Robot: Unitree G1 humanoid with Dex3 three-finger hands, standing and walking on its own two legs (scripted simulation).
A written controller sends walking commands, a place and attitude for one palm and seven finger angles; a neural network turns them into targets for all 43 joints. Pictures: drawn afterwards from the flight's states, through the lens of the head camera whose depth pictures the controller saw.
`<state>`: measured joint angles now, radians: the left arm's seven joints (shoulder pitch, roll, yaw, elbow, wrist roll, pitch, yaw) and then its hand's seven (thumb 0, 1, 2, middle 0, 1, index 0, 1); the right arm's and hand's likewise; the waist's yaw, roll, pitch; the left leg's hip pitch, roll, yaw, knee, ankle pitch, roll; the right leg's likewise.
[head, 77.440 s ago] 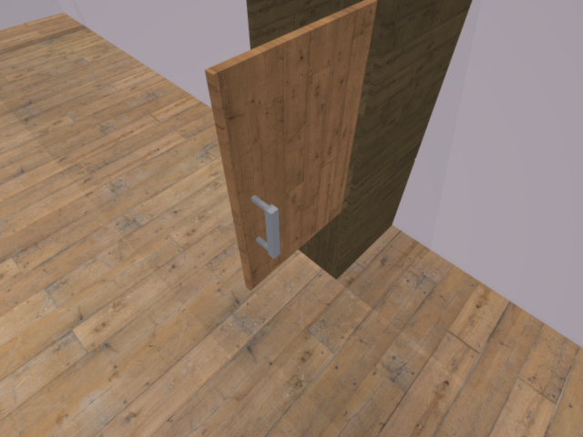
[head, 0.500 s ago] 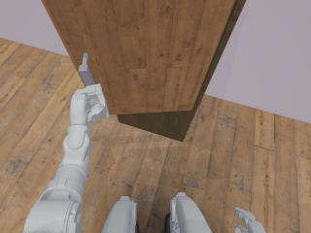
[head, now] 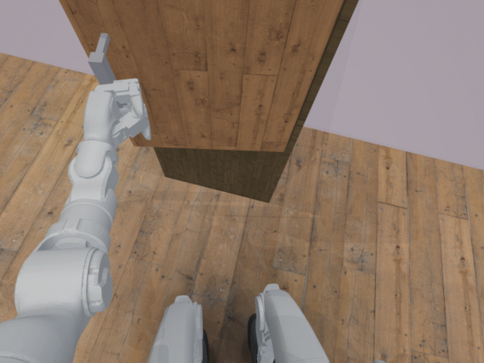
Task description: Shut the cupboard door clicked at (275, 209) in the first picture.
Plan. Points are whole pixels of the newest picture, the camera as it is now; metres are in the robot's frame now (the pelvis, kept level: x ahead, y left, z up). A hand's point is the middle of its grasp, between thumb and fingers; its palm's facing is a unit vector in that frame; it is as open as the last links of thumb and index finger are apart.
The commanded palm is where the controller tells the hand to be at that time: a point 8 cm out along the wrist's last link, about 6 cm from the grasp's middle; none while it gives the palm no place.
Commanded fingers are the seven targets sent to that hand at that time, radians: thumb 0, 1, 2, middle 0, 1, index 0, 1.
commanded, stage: push the door shut along its arc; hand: left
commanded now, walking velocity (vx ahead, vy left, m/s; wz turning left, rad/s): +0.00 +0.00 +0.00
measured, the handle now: (116, 84) +0.57 +0.17 +0.04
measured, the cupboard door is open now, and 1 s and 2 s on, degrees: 14 1 0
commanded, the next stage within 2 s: pull the fist back off the door in 0.92 s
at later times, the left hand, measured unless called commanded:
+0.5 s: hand (167, 89) +0.55 +0.08 +0.05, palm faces -0.26 -0.97 -0.04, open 3.1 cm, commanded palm +0.55 +0.12 +0.04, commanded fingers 0.00 0.90 0.90 -1.30 -1.50 -1.30 -1.50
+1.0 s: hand (177, 68) +0.60 +0.07 +0.05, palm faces -0.35 -0.94 -0.03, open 2.9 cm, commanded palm +0.62 +0.09 +0.04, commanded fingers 0.00 0.90 0.90 -1.30 -1.50 -1.30 -1.50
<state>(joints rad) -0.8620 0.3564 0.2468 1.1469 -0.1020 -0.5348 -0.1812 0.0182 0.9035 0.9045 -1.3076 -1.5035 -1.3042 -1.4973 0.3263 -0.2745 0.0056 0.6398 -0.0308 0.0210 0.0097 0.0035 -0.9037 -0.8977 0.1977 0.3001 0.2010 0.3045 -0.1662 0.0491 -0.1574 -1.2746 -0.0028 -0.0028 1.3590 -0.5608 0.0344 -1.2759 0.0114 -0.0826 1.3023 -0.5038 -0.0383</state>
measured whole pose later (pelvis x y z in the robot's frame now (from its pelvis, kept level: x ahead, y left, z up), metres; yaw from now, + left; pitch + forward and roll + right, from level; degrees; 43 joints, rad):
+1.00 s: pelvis +0.00 +0.00 -0.03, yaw -3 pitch +35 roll -5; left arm -1.34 0.62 0.27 1.34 0.01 -0.29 -0.36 -0.01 0.87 0.92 -1.30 -1.50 -1.30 -1.50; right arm 0.38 -0.27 0.07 0.63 -0.05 -0.04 0.01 0.00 -0.90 -0.90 0.20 0.30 0.20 0.30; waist -0.31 0.07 -0.13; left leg -1.50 0.03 -0.03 1.49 -0.59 0.03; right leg -1.49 0.05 -0.11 1.39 -0.51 -0.05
